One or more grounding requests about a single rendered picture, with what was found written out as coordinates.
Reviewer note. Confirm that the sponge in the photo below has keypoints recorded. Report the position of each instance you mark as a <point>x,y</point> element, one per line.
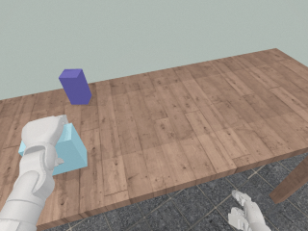
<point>70,148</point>

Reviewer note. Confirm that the robot left hand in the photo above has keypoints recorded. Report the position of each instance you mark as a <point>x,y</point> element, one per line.
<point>47,129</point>

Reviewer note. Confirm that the table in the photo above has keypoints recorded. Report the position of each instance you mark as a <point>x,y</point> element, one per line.
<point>166,130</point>

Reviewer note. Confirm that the robot left forearm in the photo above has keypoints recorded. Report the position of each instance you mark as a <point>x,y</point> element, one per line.
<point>34,184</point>

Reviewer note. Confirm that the robot right hand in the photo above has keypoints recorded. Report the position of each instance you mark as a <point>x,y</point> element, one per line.
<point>240,219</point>

